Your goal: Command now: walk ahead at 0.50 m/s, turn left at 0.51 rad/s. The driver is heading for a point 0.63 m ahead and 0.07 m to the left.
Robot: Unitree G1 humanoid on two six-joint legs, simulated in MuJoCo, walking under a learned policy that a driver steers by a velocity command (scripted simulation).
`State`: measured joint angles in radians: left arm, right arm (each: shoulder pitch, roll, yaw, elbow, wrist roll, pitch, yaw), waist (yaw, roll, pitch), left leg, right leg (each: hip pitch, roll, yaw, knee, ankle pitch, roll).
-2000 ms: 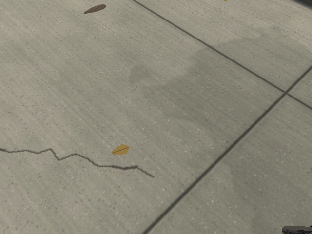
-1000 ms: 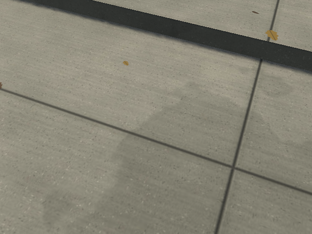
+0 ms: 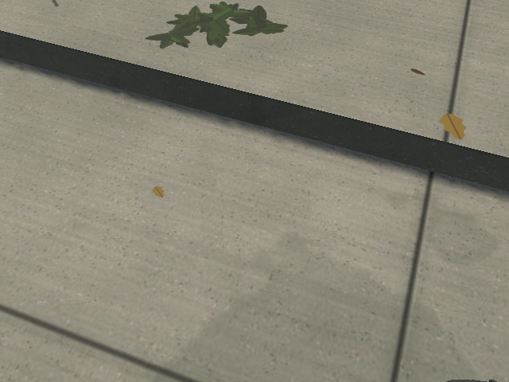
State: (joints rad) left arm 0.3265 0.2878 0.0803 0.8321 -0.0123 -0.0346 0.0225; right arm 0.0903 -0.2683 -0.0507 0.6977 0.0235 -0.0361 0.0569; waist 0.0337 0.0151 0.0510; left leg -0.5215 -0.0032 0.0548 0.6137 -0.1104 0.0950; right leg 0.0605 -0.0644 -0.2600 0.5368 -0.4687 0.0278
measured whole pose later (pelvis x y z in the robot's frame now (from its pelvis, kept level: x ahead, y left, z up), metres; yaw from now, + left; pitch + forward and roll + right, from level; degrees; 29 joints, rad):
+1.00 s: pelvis +0.50 +0.09 +0.01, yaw +23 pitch +2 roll -1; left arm 0.31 0.30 0.03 0.88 -0.01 -0.05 0.00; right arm 0.05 -0.25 -0.03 0.65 -0.02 -0.05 0.02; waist 0.07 0.00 0.04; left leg -0.46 -0.01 -0.01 0.52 -0.10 0.04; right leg -0.23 0.00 0.02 0.85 -0.57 0.04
